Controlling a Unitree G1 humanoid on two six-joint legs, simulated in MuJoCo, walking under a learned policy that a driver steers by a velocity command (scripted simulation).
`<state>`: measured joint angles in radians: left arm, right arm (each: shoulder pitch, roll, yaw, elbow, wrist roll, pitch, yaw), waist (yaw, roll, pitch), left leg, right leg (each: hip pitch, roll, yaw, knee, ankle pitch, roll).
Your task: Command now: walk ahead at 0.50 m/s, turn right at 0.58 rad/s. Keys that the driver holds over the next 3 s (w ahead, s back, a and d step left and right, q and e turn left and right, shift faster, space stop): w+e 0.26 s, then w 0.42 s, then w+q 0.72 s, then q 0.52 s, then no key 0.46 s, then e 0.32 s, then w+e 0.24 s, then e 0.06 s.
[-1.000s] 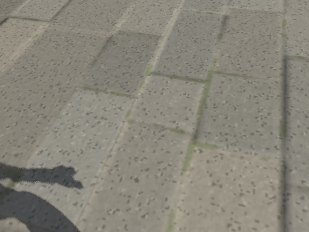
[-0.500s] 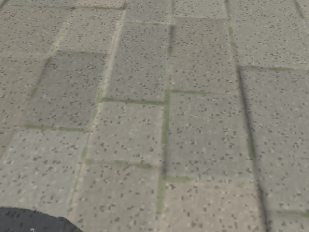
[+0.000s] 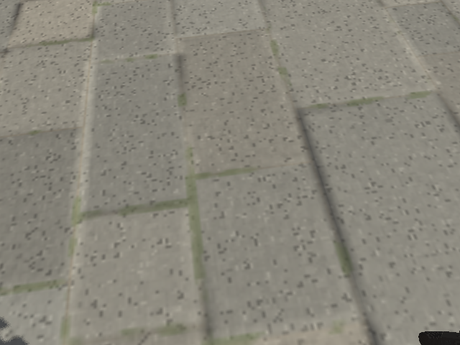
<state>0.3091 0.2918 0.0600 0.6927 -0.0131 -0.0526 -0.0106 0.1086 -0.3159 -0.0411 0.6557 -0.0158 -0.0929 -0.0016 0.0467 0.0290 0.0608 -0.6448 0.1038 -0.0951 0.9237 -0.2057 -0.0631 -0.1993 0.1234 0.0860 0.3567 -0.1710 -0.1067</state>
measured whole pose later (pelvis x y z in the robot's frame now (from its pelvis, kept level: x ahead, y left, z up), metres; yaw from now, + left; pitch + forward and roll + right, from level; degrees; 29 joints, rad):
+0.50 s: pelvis +0.27 +0.05 +0.00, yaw -14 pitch +1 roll +1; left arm 0.17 0.30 0.05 0.65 -0.01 -0.04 -0.01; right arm 0.37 -0.27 -0.05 0.81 0.01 -0.09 0.02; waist -0.07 -0.05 0.03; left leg -0.10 -0.03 0.06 0.29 -0.21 0.03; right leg -0.62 -0.07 0.06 0.90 -0.20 0.01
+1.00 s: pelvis +0.52 -0.08 +0.00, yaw -9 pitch +0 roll -2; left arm 0.32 0.27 0.06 0.80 0.02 -0.10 -0.01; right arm 0.21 -0.32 -0.06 0.78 0.03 -0.04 0.01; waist 0.04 0.06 0.03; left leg -0.68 0.10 -0.09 0.96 -0.08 -0.02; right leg -0.06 0.05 -0.15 0.25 -0.20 -0.06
